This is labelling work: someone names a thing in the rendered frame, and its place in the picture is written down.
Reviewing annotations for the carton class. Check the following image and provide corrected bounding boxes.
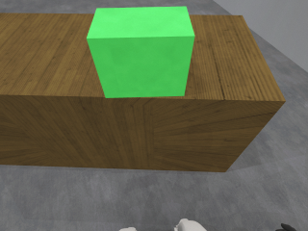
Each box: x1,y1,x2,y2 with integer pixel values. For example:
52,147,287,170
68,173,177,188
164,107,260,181
87,6,195,98

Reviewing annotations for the right robot thigh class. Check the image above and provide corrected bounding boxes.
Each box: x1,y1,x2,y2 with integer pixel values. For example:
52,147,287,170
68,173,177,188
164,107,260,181
173,220,207,231

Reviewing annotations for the pedestal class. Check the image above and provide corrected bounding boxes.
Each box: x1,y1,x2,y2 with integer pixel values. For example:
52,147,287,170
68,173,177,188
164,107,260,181
0,13,286,172

